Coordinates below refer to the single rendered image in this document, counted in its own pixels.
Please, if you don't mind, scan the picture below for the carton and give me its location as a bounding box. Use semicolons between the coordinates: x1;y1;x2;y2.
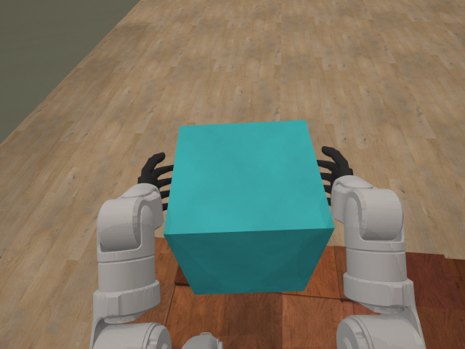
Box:
163;120;335;294

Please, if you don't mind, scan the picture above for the robot left hand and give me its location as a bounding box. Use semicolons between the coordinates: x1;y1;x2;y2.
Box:
138;153;174;211

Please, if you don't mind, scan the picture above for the robot left forearm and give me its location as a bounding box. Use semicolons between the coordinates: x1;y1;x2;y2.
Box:
89;183;164;349

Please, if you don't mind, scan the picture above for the robot right upper arm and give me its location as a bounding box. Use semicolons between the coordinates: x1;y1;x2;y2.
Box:
336;314;425;349

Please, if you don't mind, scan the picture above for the robot right hand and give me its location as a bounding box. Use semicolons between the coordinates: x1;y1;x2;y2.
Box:
317;146;353;206

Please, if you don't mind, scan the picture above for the robot left upper arm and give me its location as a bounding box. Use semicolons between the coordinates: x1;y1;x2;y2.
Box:
93;322;171;349

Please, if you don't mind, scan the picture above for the robot right forearm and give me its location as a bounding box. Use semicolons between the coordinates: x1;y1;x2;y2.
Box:
331;175;426;349

